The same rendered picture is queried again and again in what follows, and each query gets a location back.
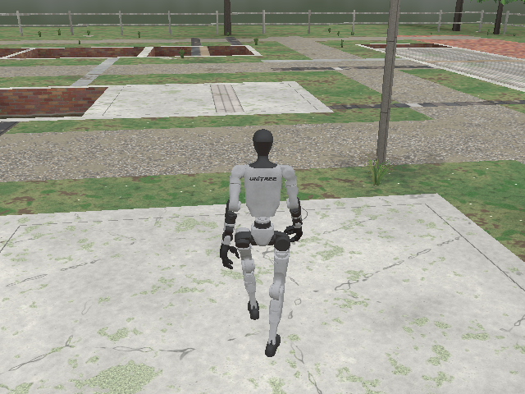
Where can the right robot hand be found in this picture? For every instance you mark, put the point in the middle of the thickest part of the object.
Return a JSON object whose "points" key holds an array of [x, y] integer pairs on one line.
{"points": [[291, 230]]}

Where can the robot right forearm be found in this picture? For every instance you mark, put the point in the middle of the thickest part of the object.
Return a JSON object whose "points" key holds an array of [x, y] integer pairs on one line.
{"points": [[296, 216]]}

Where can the left robot hand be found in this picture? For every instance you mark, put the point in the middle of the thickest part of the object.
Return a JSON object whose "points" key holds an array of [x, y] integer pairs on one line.
{"points": [[223, 255]]}

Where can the robot torso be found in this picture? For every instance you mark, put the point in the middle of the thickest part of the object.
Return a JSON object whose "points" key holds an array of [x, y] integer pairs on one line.
{"points": [[262, 197]]}

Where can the robot right upper arm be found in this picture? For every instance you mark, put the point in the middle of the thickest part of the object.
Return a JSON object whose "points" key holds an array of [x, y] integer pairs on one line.
{"points": [[291, 186]]}

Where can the robot left forearm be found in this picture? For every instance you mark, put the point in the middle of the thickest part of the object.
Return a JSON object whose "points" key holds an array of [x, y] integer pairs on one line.
{"points": [[229, 225]]}

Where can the robot left upper arm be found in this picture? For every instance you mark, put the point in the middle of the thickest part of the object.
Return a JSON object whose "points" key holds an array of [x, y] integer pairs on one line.
{"points": [[237, 173]]}

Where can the right robot shin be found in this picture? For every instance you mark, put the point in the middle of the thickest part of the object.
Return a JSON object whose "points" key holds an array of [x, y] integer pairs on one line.
{"points": [[275, 311]]}

